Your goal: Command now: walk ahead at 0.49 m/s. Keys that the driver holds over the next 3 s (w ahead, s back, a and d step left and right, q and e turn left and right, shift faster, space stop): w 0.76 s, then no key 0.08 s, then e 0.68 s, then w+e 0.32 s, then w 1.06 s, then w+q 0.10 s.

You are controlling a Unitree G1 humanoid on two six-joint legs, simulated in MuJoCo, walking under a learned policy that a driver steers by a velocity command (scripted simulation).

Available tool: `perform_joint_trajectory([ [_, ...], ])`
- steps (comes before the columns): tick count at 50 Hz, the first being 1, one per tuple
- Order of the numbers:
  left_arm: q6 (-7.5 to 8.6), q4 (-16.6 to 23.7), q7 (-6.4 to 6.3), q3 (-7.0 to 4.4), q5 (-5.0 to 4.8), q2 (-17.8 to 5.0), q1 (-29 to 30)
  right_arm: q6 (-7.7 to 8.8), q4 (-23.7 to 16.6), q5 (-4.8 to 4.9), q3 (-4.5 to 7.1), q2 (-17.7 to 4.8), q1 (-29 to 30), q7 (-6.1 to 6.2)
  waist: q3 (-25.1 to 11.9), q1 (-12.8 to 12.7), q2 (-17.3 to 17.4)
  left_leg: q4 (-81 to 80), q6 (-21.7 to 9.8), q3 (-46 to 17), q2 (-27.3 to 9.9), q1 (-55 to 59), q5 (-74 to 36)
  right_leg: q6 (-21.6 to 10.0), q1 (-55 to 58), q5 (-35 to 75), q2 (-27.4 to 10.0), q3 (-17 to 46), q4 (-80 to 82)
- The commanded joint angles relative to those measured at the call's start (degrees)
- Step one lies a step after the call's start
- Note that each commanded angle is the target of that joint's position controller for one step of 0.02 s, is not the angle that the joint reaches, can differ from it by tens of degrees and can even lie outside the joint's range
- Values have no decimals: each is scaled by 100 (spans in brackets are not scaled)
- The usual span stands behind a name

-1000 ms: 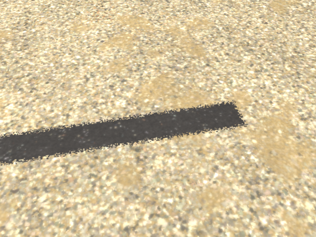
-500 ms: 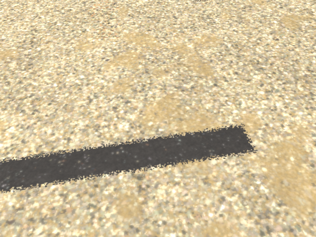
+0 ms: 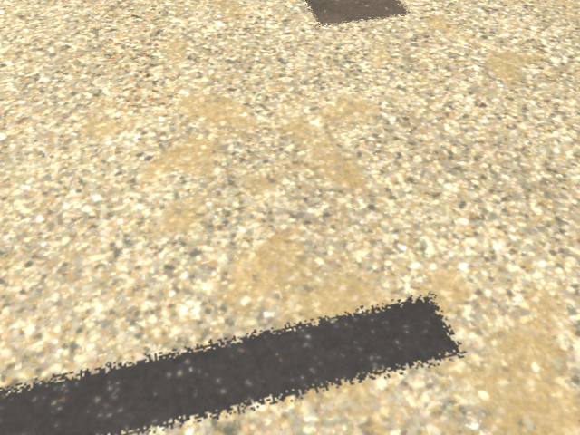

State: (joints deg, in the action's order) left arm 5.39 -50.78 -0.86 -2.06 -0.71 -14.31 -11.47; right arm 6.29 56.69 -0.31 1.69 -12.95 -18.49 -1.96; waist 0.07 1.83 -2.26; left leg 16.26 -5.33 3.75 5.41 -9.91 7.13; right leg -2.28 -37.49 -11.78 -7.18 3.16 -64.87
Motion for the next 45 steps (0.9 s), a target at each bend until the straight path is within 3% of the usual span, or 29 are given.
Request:
perform_joint_trajectory([
  [1,-27,242,-37,-68,69,-245,-190,96,-323,12,126,-769,236,112,308,-267,419,-1160,-987,-1213,-1618,-580,-390,156,-126,905,-244,18,848],
  [5,34,475,30,-32,17,-164,729,22,-224,102,153,-926,-219,191,309,67,442,-1053,-723,-919,-1517,-113,-470,204,77,1753,21,-208,2466],
  [10,88,757,202,-17,-59,-252,1426,-97,-29,151,184,-976,-637,202,460,275,535,-633,-640,-1035,-1877,816,-320,86,49,1249,183,-243,3311],
  [12,141,786,259,-58,-59,-378,1282,-158,-20,155,219,-1048,-581,216,377,117,616,-313,-548,-1112,-2011,1063,-621,-77,385,795,279,-296,3548],
  [13,163,718,267,-116,-52,-487,955,-189,-45,151,227,-1087,-464,219,206,-105,672,62,-469,-1048,-1965,1065,-1304,-175,904,642,422,-423,3668],
  [14,177,487,249,-243,-42,-695,196,-220,-79,123,194,-1009,-366,217,-227,-484,617,954,-336,-812,-1684,944,-2224,-321,1896,604,610,-563,3791],
  [15,188,199,203,-400,-1,-1122,-984,-216,-211,39,93,-781,-303,215,-1070,-927,268,2558,-128,-477,-1332,79,-1943,-661,3598,729,20,92,3643],
  [16,135,55,195,-560,83,-1775,-1705,-85,-315,20,-114,-104,-886,163,-1867,-815,-1193,4866,332,-79,-345,-2365,369,-1564,5879,130,-1386,2599,4018],
  [17,131,27,219,-428,70,-1289,-1787,71,-216,123,-67,-377,-878,134,-2202,-865,-1225,5785,267,-964,-287,-3173,2417,-1745,6072,-379,-1641,3959,4764],
  [18,143,125,220,-309,38,-942,-1229,149,-369,273,76,-908,-348,112,-1308,-741,-819,6088,138,-1035,-656,-3646,2061,-1406,5332,-391,-1451,3118,4805],
  [19,129,265,223,-232,30,-727,-659,154,-462,275,90,-937,19,135,-841,-564,-408,5897,108,-871,-984,-3501,1486,-1203,4485,30,-1203,2262,4914],
  [20,120,324,253,-170,47,-542,-281,113,-486,195,112,-852,205,173,-460,-403,-115,5515,144,-781,-1170,-3273,1084,-1099,3733,415,-939,1693,5140],
  [21,133,322,277,-128,81,-412,-118,28,-478,139,145,-770,157,202,-281,-215,-190,5168,168,-797,-1334,-2913,810,-983,3234,667,-709,1258,5344],
  [23,161,186,300,-136,99,-415,-237,-117,-417,116,127,-507,-39,215,-177,-69,-249,4924,247,-698,-1353,-2565,548,-1022,2804,1166,-526,828,5582],
  [25,177,48,254,-181,106,-578,-460,-171,-514,89,152,-510,162,234,-37,-43,-143,4559,331,-674,-1372,-2840,177,-1086,2812,1677,-504,557,5690],
  [28,122,-87,152,-192,88,-645,-746,-162,-753,53,164,-472,846,225,113,-184,-90,3560,423,-653,-1369,-3253,-582,-1035,3048,1884,-481,327,5768],
  [32,81,-228,78,-201,32,-742,-1064,-118,-971,90,121,-371,1662,155,300,-431,-113,2268,417,-457,-1168,-3011,-1360,-897,3196,1484,-383,58,5887],
  [36,-2,-455,47,-230,-12,-775,-1424,-75,-1198,141,92,-392,2258,44,533,-593,-117,1664,318,-445,-1072,-3158,-1151,-880,3880,1405,-642,81,5695],
  [39,-91,-513,2,-269,-16,-824,-1336,-8,-1295,130,115,-486,2289,-52,520,-442,-161,1337,126,-397,-952,-2877,-612,-742,4253,2196,-780,63,5220],
  [40,-126,-500,-11,-280,4,-862,-1244,14,-1235,95,161,-583,2027,-59,319,-290,-256,1270,59,-266,-774,-2355,-497,-646,4265,3123,-716,13,4858],
  [41,-165,-474,-23,-281,8,-887,-1115,39,-1065,52,249,-731,1451,-49,-58,24,-325,1154,-43,-86,-536,-1500,-640,-505,4209,4160,-530,-110,4191],
  [42,-184,-431,-24,-235,34,-783,-1088,60,-787,10,370,-996,602,-23,-618,374,-204,1068,-192,-78,-530,-258,-1478,-282,3850,4330,-160,-308,3131],
  [43,-160,-250,-21,-135,136,-570,-1159,69,-615,-145,452,-1439,-295,40,-1530,542,558,1419,-570,-1333,-1760,1681,-3514,-14,2457,2167,318,-462,1299],
  [44,-75,-484,51,98,93,252,-2259,13,-568,-144,448,-1628,-406,21,-2534,113,2010,1262,-1664,-3401,-3238,3490,-4625,295,591,-2672,1286,-86,-713],
  [45,-22,-644,55,-83,-42,-465,-2066,-45,-654,-41,362,-1179,-386,19,-2641,366,1129,1022,-1460,-3317,-2991,2972,-4050,265,499,-2653,1055,765,-1237],
])
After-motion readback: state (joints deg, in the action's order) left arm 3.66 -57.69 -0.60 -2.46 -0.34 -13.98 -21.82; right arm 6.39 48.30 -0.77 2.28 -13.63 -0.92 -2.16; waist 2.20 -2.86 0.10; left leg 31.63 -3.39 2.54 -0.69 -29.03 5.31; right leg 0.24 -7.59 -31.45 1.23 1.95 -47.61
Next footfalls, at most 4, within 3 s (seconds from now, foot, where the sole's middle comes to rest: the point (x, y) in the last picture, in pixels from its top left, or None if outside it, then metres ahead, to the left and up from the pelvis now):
0.30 right None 0.33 -0.17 -0.78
0.84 left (262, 383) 0.65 0.07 -0.78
1.40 right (363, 393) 0.61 -0.17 -0.78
1.88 left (289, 331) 0.79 0.00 -0.78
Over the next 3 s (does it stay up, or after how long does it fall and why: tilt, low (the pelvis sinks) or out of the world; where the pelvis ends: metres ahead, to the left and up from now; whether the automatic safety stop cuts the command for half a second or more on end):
stays up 1.13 -0.38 -0.01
